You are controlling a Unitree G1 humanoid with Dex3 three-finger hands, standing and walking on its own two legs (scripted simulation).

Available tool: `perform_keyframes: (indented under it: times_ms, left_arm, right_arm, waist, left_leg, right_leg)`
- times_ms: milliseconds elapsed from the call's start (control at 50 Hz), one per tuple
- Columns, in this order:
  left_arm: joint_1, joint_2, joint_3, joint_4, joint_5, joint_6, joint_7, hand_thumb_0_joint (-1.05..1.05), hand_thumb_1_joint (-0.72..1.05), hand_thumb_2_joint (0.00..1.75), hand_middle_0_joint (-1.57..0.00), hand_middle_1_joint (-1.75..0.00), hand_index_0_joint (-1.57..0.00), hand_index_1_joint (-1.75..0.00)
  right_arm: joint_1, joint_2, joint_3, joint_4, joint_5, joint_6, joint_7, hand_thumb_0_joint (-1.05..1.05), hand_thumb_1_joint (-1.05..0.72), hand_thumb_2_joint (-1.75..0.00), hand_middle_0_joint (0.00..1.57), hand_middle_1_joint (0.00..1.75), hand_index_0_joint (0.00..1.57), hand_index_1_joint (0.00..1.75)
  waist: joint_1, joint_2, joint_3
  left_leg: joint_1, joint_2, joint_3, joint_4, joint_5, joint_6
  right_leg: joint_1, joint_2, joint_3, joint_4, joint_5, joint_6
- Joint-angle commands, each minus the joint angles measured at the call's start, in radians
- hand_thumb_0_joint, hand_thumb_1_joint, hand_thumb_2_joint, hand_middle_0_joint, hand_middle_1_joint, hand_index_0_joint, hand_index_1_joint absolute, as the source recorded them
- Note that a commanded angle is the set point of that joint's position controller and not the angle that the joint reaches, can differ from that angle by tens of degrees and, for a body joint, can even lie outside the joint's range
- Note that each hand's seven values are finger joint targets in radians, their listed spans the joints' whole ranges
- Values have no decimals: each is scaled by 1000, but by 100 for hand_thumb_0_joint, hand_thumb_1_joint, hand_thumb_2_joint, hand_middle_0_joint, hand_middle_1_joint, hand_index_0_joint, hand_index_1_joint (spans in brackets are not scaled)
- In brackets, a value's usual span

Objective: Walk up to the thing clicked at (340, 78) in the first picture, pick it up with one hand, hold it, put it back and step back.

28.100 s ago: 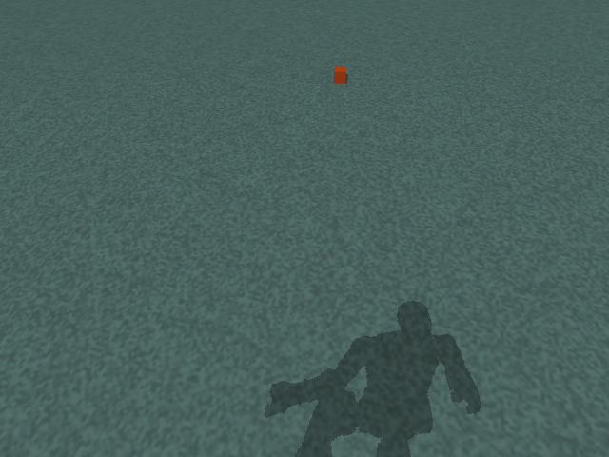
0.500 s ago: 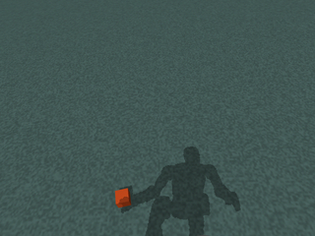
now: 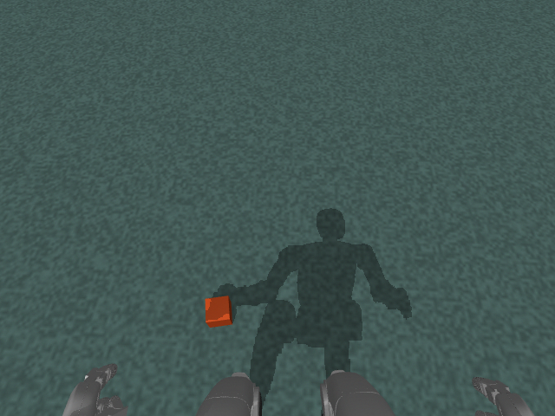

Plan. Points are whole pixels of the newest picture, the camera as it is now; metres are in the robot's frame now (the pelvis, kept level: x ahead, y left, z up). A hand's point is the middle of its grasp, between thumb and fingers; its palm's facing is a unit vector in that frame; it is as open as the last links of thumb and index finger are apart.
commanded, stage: walk up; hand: left
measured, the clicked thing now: (219, 311) +0.42 +0.22 -0.71
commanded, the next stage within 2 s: none
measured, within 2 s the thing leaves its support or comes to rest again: neither
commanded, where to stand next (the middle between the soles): +0.02 -0.03 m, yaw +1 degrees
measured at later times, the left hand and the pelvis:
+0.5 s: hand out of the picture +0.05 +0.25 -0.13, palm faces -0.06 -0.94 -0.35, open 7.3 cm; pelvis -0.04 +0.00 +0.02, yaw -2 degrees
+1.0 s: hand out of the picture +0.02 +0.27 -0.14, palm faces -0.04 -0.92 -0.40, open 7.3 cm; pelvis -0.08 -0.01 +0.01, yaw -3 degrees
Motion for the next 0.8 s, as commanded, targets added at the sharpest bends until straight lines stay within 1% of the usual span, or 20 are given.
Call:
perform_keyframes:
  times_ms: [0,20,60,100,120,160,180,200,220,240,260,280,320,380,420,580,700,720,740,780]
  left_arm:
    - [125,206,65,-24,-4,-2,17,0,90,90,-20,-30,-20,-30]
    - [138,205,63,-12,0,-7,13,0,90,90,-20,-30,-20,-30]
    - [133,188,60,-5,16,-19,-2,0,90,90,-20,-30,-20,-30]
    - [102,175,58,-10,26,-35,-15,0,90,90,-20,-30,-20,-30]
    - [109,175,60,2,31,-39,-19,0,90,90,-20,-30,-20,-30]
    - [160,157,63,47,39,-48,-20,0,90,90,-20,-30,-20,-30]
    - [167,182,67,53,52,-60,-17,0,90,90,-20,-30,-20,-30]
    - [134,232,74,36,64,-69,-16,0,90,90,-20,-30,-20,-30]
    - [29,300,76,16,61,-65,-25,0,90,90,-20,-30,-20,-30]
    - [-56,263,61,-10,61,-68,-33,0,90,90,-20,-30,-20,-30]
    - [-64,211,47,1,46,-73,-35,0,90,90,-20,-30,-20,-30]
    - [-50,208,42,21,44,-76,-34,0,90,90,-20,-30,-20,-30]
    - [-5,201,41,50,36,-76,-39,0,90,90,-20,-30,-20,-30]
    - [-1,194,36,76,36,-65,-45,0,90,90,-20,-30,-20,-30]
    - [0,190,35,98,34,-65,-43,0,90,90,-20,-30,-20,-30]
    - [16,180,30,157,25,-67,-44,0,90,90,-20,-30,-20,-30]
    - [16,177,25,205,24,-62,-42,0,90,90,-20,-30,-20,-30]
    - [23,172,23,212,23,-62,-42,0,90,90,-20,-30,-20,-30]
    - [15,223,40,196,15,-44,-36,0,90,90,-20,-30,-20,-30]
    - [51,194,42,177,6,-30,-28,0,90,90,-20,-30,-20,-30]
  right_arm:
    - [0,-247,-66,-100,4,-14,-36,0,-90,-90,20,30,20,30]
    - [-8,-245,-62,-101,2,-19,-39,0,-90,-90,20,30,20,30]
    - [22,-237,-57,-89,-6,-29,-37,0,-90,-90,20,30,20,30]
    - [54,-245,-54,-77,-15,-36,-32,0,-90,-90,20,30,20,30]
    - [42,-252,-52,-77,-14,-36,-28,0,-90,-90,20,30,20,30]
    - [-7,-247,-38,-68,-6,-31,-23,0,-90,-90,20,30,20,30]
    - [-14,-218,-24,-68,6,-30,-19,0,-90,-90,20,30,20,30]
    - [-24,-162,-6,-74,19,-37,-10,0,-90,-90,20,30,20,30]
    - [-67,-185,-16,-59,22,-36,-21,0,-90,-90,20,30,20,30]
    - [-28,-199,-25,-21,14,-39,-19,0,-90,-90,20,30,20,30]
    - [-32,-189,-17,-6,19,-46,-11,0,-90,-90,20,30,20,30]
    - [-52,-181,-15,4,20,-56,-6,0,-90,-90,20,30,20,30]
    - [-58,-183,-7,20,11,-67,-5,0,-90,-90,20,30,20,30]
    - [-68,-196,0,60,10,-65,-1,0,-90,-90,20,30,20,30]
    - [-67,-196,2,90,9,-64,0,0,-90,-90,20,30,20,30]
    - [-66,-193,14,162,9,-77,-7,0,-90,-90,20,30,20,30]
    - [-85,-188,18,190,9,-77,-13,0,-90,-90,20,30,20,30]
    - [-90,-189,18,193,11,-79,-13,0,-90,-90,20,30,20,30]
    - [-88,-260,-10,185,13,-63,-16,0,-90,-90,20,30,20,30]
    - [-49,-251,-20,175,25,-53,-23,0,-90,-90,20,30,20,30]
  waist:
    - [15,173,-321]
    - [27,182,-305]
    - [1,148,-327]
    - [-25,144,-339]
    - [-19,155,-325]
    - [26,163,-285]
    - [39,136,-277]
    - [29,-17,-263]
    - [15,-130,-204]
    - [-32,-90,-163]
    - [-41,-12,-154]
    - [-31,-29,-171]
    - [-7,-71,-235]
    - [1,-54,-163]
    - [-2,-25,-134]
    - [7,41,-209]
    - [11,69,-226]
    - [14,79,-234]
    - [1,83,-127]
    - [-2,118,-243]
  left_leg:
    - [187,269,-242,-186,644,215]
    - [163,262,-221,-187,552,209]
    - [245,253,-236,-187,352,209]
    - [266,275,-270,-188,266,214]
    - [219,263,-259,-194,230,201]
    - [95,232,-221,-154,205,153]
    - [6,217,-202,-131,192,101]
    - [-85,133,-140,-76,78,26]
    - [61,32,-58,-5,-205,2]
    - [188,49,-68,19,-206,-1]
    - [165,53,-65,-102,-83,1]
    - [192,69,-91,-170,63,12]
    - [236,115,-137,-226,146,33]
    - [177,109,-152,-281,-102,16]
    - [157,117,-163,-318,-109,11]
    - [169,139,-181,-395,-57,6]
    - [167,153,-193,-429,-1,4]
    - [184,160,-192,-426,34,5]
    - [151,160,-192,-345,344,16]
    - [226,216,-209,-317,601,76]
  right_leg:
    - [-43,53,90,293,-75,-17]
    - [-31,43,83,248,-34,-15]
    - [-25,23,47,45,-25,2]
    - [30,5,3,-175,-36,16]
    - [89,16,-18,-254,-33,12]
    - [250,32,-46,-540,160,-12]
    - [331,-5,20,-587,233,-36]
    - [299,-163,289,-626,150,-102]
    - [14,-297,382,-646,134,-193]
    - [-93,-283,346,-618,136,-184]
    - [-19,-209,212,-596,193,-124]
    - [15,-154,159,-575,264,-76]
    - [83,-112,115,-587,297,-37]
    - [55,-121,145,-678,24,-43]
    - [68,-111,131,-688,43,-47]
    - [210,-89,77,-693,237,-38]
    - [258,-83,61,-699,299,-32]
    - [260,-87,59,-696,304,-31]
    - [150,-79,50,-578,454,-27]
    - [172,-35,-10,-443,459,-23]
